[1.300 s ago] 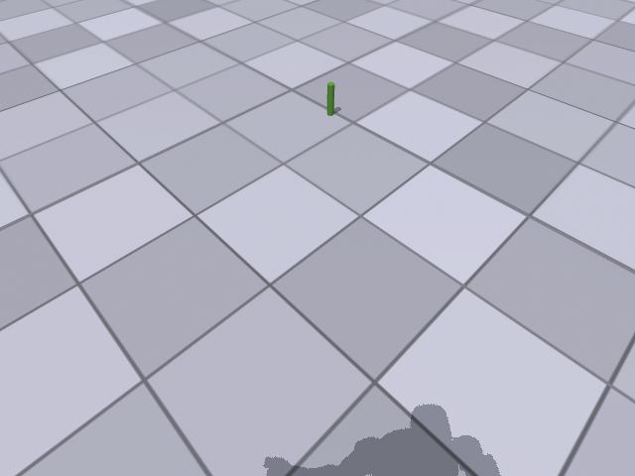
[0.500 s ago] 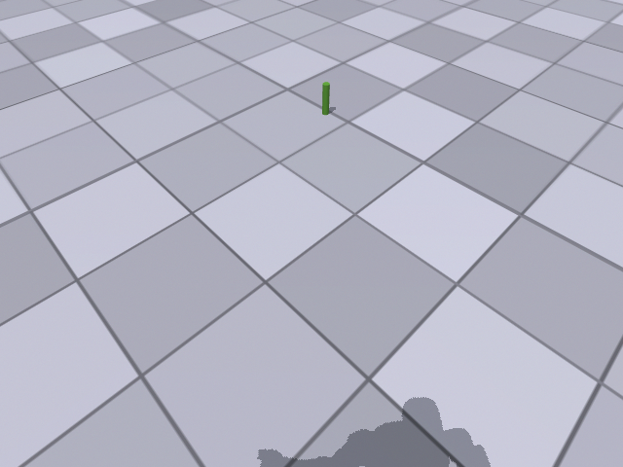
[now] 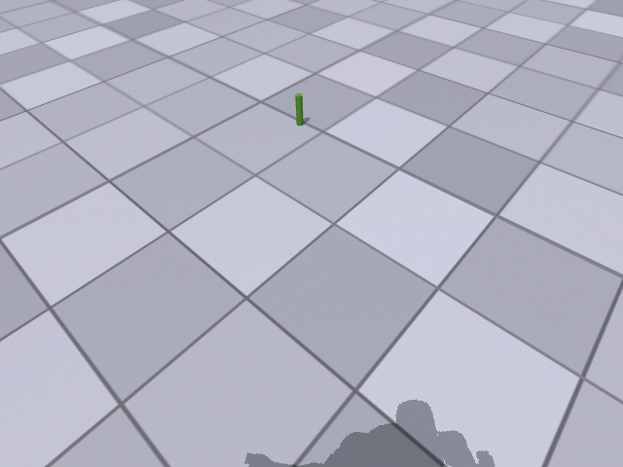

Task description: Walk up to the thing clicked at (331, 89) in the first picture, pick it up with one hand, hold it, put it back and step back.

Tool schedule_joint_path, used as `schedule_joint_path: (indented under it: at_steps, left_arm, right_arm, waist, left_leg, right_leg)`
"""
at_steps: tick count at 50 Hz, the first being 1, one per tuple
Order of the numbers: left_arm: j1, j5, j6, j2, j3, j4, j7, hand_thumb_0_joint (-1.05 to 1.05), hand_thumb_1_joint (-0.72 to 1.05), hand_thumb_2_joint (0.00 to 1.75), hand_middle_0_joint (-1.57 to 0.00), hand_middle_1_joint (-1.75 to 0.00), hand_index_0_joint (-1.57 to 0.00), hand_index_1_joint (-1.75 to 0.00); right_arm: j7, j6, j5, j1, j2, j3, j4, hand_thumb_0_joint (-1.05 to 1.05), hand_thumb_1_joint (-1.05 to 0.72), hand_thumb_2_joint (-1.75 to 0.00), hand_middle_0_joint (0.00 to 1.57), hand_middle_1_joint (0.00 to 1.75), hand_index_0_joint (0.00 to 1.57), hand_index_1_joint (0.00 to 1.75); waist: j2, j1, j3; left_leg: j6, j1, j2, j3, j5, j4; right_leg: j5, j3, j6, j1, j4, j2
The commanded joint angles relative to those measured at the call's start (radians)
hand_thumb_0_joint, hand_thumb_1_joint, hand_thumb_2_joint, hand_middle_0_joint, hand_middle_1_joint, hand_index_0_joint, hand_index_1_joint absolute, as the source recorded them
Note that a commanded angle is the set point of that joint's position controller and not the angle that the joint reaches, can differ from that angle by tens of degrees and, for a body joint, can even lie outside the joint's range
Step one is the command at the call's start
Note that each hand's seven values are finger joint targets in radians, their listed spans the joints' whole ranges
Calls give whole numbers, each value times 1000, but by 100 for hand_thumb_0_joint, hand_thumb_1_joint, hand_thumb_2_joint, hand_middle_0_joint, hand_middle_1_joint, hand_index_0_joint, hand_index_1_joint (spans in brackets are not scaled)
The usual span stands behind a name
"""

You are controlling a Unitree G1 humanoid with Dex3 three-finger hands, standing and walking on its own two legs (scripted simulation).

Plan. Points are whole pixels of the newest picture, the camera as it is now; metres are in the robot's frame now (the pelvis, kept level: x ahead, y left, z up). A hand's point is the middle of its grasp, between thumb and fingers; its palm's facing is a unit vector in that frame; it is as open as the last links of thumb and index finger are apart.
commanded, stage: walk up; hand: left
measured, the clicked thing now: (299, 110) +2.10 +0.03 -0.69
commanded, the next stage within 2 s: none
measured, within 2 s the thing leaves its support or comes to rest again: neither
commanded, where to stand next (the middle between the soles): +1.74 -0.15 m, yaw -5 degrees
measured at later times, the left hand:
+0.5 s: hand (204, 426) +0.23 +0.18 -0.15, palm faces -0.03 -0.93 -0.35, open 7.4 cm
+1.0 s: hand (240, 204) +0.70 +0.16 -0.13, palm faces -0.17 -0.90 -0.41, open 7.4 cm
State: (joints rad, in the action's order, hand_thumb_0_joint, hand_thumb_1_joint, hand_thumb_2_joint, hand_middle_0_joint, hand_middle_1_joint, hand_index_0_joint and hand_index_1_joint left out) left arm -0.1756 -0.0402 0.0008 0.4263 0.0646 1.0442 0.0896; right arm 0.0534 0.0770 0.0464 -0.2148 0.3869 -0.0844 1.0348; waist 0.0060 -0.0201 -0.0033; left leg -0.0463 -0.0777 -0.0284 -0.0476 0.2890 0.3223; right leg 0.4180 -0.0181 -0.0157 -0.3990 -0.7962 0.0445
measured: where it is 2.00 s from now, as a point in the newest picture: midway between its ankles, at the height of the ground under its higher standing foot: (344, 254)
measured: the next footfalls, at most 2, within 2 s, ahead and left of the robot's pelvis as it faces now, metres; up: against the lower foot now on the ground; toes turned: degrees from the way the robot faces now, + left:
right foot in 0.16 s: +0.18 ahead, -0.21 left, +0.00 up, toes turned -9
left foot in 0.62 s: +0.50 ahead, +0.05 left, +0.00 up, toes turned +3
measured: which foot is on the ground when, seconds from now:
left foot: down 0.00-0.18, up 0.20-0.60, down 0.62-1.00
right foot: up 0.00-0.14, down 0.16-0.66, up 0.68-1.00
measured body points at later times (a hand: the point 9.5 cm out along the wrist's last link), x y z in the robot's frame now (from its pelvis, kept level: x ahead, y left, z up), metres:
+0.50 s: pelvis +0.22 -0.10 -0.01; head +0.23 -0.10 +0.44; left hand +0.23 +0.23 -0.12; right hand +0.33 -0.42 -0.11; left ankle +0.37 +0.05 -0.70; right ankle +0.14 -0.20 -0.75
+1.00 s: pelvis +0.54 -0.11 -0.02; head +0.54 -0.12 +0.43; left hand +0.71 +0.21 -0.10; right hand +0.53 -0.44 -0.14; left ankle +0.46 +0.04 -0.75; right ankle +0.69 -0.27 -0.73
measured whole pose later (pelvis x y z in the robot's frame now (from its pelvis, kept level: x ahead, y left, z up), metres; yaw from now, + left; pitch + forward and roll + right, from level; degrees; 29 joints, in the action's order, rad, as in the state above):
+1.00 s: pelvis +0.54 -0.11 -0.02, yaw -6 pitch -2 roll +3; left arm -0.18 -0.01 0.07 0.46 0.06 0.90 0.10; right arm 0.07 0.09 0.01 -0.33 0.43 -0.07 0.93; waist 0.01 -0.05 -0.03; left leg 0.02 -0.01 -0.04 -0.14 0.39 0.44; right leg 0.12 0.01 -0.01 -0.54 -0.67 0.13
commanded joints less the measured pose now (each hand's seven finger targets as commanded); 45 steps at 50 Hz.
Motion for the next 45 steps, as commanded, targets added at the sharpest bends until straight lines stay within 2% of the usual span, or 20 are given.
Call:
schedule_joint_path:
  at_steps: [1, 4, 8, 9, 10, 11, 12, 15, 17, 22, 27, 29, 31, 32, 33, 34, 35, 37, 39, 45]
  left_arm:
    - [67, 11, 42, 198, 53, -130, 30, 0, 90, 90, -20, -30, -20, -30]
    - [63, 11, 39, 196, 64, -134, 34, 0, 90, 90, -20, -30, -20, -30]
    - [-189, 4, 60, 244, 97, -45, 3, 0, 90, 90, -20, -30, -20, -30]
    - [-316, -1, 72, 322, 124, -22, -20, 0, 90, 90, -20, -30, -20, -30]
    - [-288, -1, 87, 385, 125, -65, -33, 0, 90, 90, -20, -30, -20, -30]
    - [-180, 20, 89, 423, 118, -106, -29, 0, 90, 90, -20, -30, -20, -30]
    - [-112, 28, 92, 426, 117, -132, -29, 0, 90, 90, -20, -30, -20, -30]
    - [-21, 38, 111, 314, 87, -143, -42, 0, 90, 90, -20, -30, -20, -30]
    - [-26, 43, 123, 276, 71, -146, -44, 0, 90, 90, -20, -30, -20, -30]
    - [-47, 43, 139, 294, 71, -175, -46, 0, 90, 90, -20, -30, -20, -30]
    - [-125, 32, 124, 289, 70, -159, -41, 0, 90, 90, -20, -30, -20, -30]
    - [-127, 38, 113, 289, 65, -162, -44, 0, 90, 90, -20, -30, -20, -30]
    - [-147, 41, 100, 256, 47, -176, -53, 0, 90, 90, -20, -30, -20, -30]
    - [-190, 42, 95, 195, 26, -185, -58, 0, 90, 90, -20, -30, -20, -30]
    - [-221, 52, 97, 114, 2, -206, -55, 0, 90, 90, -20, -30, -20, -30]
    - [-191, 62, 94, 240, 30, -196, -71, 0, 90, 90, -20, -30, -20, -30]
    - [-116, 53, 103, 270, 24, -195, -75, 0, 90, 90, -20, -30, -20, -30]
    - [-81, 62, 115, 230, 17, -187, -61, 0, 90, 90, -20, -30, -20, -30]
    - [-121, 65, 103, 204, 23, -170, -46, 0, 90, 90, -20, -30, -20, -30]
    - [-21, 40, 84, 180, 29, -206, 5, 0, 90, 90, -20, -30, -20, -30]
  right_arm:
    - [-9, 28, 3, 152, 322, -82, -122, 0, -90, -90, 20, 30, 20, 30]
    - [0, 21, 3, 154, 323, -81, -126, 0, -90, -90, 20, 30, 20, 30]
    - [1, 0, 5, 171, 252, -50, -137, 0, -90, -90, 20, 30, 20, 30]
    - [4, -2, 2, 135, 155, -17, -149, 0, -90, -90, 20, 30, 20, 30]
    - [7, -5, -19, 125, 138, -3, -180, 0, -90, -90, 20, 30, 20, 30]
    - [5, -7, -19, 136, 246, -30, -181, 0, -90, -90, 20, 30, 20, 30]
    - [4, 0, -18, 159, 288, -39, -173, 0, -90, -90, 20, 30, 20, 30]
    - [23, 5, -48, 54, 279, -36, -111, 0, -90, -90, 20, 30, 20, 30]
    - [37, -4, -44, 24, 265, -41, -109, 0, -90, -90, 20, 30, 20, 30]
    - [61, -20, -27, 135, 253, -52, -176, 0, -90, -90, 20, 30, 20, 30]
    - [66, -1, -27, 255, 194, -36, -231, 0, -90, -90, 20, 30, 20, 30]
    - [54, 3, -24, 206, 192, -45, -214, 0, -90, -90, 20, 30, 20, 30]
    - [33, 10, -3, -37, 245, -72, -141, 0, -90, -90, 20, 30, 20, 30]
    - [19, 14, 15, -201, 313, -102, -106, 0, -90, -90, 20, 30, 20, 30]
    - [2, 17, 15, -263, 385, -125, -126, 0, -90, -90, 20, 30, 20, 30]
    - [0, 18, -27, -244, 406, -130, -142, 0, -90, -90, 20, 30, 20, 30]
    - [-4, 14, -39, -199, 394, -136, -151, 0, -90, -90, 20, 30, 20, 30]
    - [-15, 21, -42, -86, 319, -89, -189, 0, -90, -90, 20, 30, 20, 30]
    - [-14, 32, -52, -62, 282, -65, -195, 0, -90, -90, 20, 30, 20, 30]
    - [-1, 58, -42, 40, 309, -56, -246, 0, -90, -90, 20, 30, 20, 30]
  waist:
    - [-171, 42, -20]
    - [-177, 48, -27]
    - [89, 174, 1]
    - [369, 233, 33]
    - [398, 200, 0]
    - [253, 150, -73]
    - [175, 127, -136]
    - [114, 30, -91]
    - [97, 22, -98]
    - [49, 36, -133]
    - [37, 97, -60]
    - [35, 77, -16]
    - [-70, -28, 122]
    - [-189, -101, 206]
    - [-388, -112, 273]
    - [-263, -118, 295]
    - [-184, -111, 221]
    - [-77, -55, 91]
    - [-94, -7, 30]
    - [-145, 32, -120]
  left_leg:
    - [-136, 30, -257, 195, 352, -214]
    - [-103, -123, -214, 84, 314, -162]
    - [-61, -438, -114, -52, 371, 294]
    - [-28, -602, 4, -104, 361, 669]
    - [19, -711, 59, 21, 303, 882]
    - [25, -669, -8, 90, 224, 916]
    - [23, -674, -66, 125, 171, 916]
    - [3, -551, -117, 140, 5, 794]
    - [12, -492, -114, 125, -68, 708]
    - [69, -546, -110, 65, -154, 504]
    - [44, -385, -83, -5, -233, 226]
    - [25, -277, -46, -42, -211, 180]
    - [-23, 55, 7, -67, -132, 145]
    - [-82, 304, -80, 62, 13, 156]
    - [-144, 504, -328, 482, 170, 111]
    - [-267, 535, -426, 762, 198, -16]
    - [-271, 420, -439, 698, 156, -36]
    - [-181, 184, -319, 336, -183, -9]
    - [-171, 11, -283, 206, -292, -41]
    - [-175, -215, -272, 76, 26, -157]
  right_leg:
    - [-49, 16, 25, -123, 35, 68]
    - [-147, 70, 29, 82, 145, 57]
    - [-165, 144, 14, 492, 222, -18]
    - [136, -62, -21, 597, 371, 57]
    - [516, -555, -94, 488, 652, 287]
    - [632, -748, -174, 353, 781, 386]
    - [558, -734, -220, 291, 782, 392]
    - [216, -337, -149, 249, 676, 257]
    - [123, -217, -128, 206, 685, 217]
    - [103, -108, -169, 209, 726, 206]
    - [-277, 21, -149, 330, 607, 170]
    - [-460, 30, -151, 359, 497, 187]
    - [-569, 95, -112, 276, 137, 117]
    - [-425, 120, -74, 45, -137, 68]
    - [119, 77, -34, -238, -363, -77]
    - [113, -31, -51, -346, -454, -90]
    - [58, -88, -52, -360, -473, -12]
    - [-60, -134, -38, -270, -415, 30]
    - [-84, -87, -17, -167, -335, 55]
    - [-237, -3, 13, -74, 60, 116]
